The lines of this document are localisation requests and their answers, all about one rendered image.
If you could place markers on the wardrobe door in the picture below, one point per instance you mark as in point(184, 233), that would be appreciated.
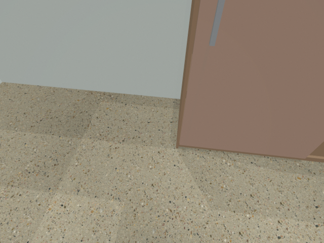
point(260, 89)
point(319, 151)

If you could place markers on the handle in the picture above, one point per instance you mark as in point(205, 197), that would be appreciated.
point(217, 19)

